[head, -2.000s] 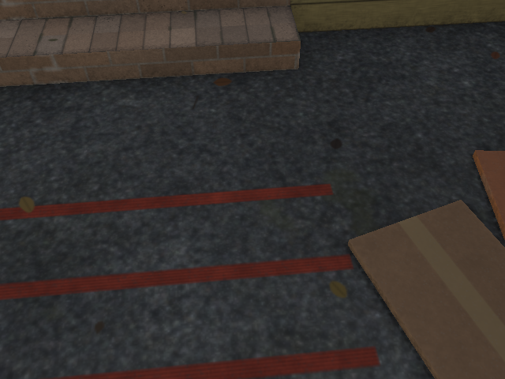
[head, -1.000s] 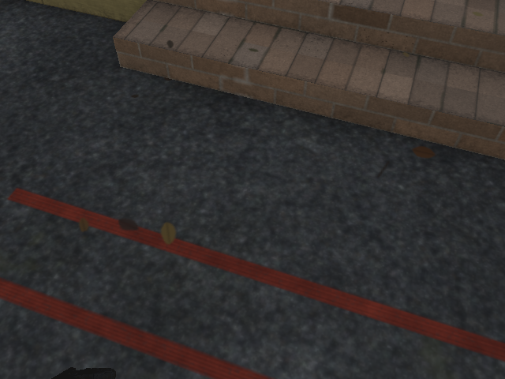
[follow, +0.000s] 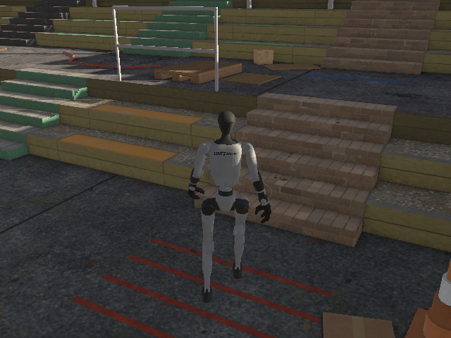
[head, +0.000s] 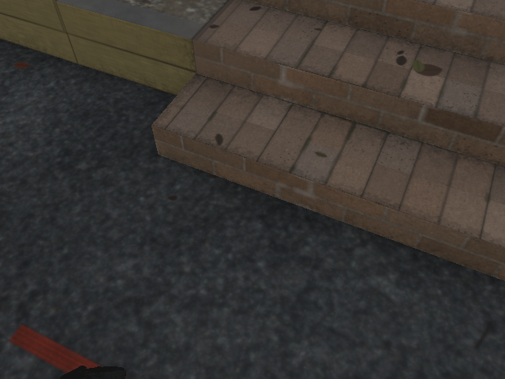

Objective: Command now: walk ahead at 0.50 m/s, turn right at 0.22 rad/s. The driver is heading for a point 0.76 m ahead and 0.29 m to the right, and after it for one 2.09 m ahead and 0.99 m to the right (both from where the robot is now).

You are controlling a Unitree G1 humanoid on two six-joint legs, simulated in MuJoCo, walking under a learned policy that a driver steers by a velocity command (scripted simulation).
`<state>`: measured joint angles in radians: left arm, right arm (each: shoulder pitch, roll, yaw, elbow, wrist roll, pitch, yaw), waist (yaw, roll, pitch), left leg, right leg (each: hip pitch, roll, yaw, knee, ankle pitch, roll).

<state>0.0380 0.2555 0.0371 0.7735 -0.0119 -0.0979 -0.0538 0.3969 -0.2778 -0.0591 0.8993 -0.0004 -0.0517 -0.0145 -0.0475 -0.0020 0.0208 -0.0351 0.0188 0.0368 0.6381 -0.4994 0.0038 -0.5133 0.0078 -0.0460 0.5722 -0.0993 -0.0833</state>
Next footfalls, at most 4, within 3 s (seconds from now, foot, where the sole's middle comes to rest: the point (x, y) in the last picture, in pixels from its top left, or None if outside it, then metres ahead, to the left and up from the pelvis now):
0.48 left None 0.44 0.09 -0.76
1.00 right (357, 325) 0.58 -0.27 -0.76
1.48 left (323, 244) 0.84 -0.21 -0.76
1.88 right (460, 230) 0.77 -0.56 -0.62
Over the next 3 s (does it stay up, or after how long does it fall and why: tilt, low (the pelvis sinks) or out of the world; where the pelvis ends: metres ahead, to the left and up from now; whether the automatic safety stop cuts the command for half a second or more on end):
stays up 0.91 -0.48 0.15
